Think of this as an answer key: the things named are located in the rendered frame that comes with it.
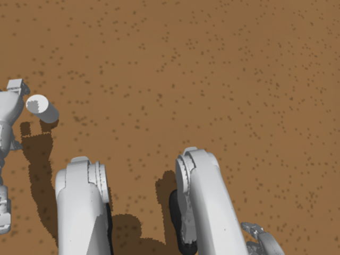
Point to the right robot hand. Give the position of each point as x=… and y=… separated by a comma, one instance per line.
x=267, y=244

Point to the left robot arm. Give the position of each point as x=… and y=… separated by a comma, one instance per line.
x=6, y=132

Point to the right robot foot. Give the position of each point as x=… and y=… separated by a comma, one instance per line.
x=184, y=248

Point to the left robot hand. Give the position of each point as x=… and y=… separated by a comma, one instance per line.
x=12, y=104

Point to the can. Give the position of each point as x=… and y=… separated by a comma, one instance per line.
x=42, y=108

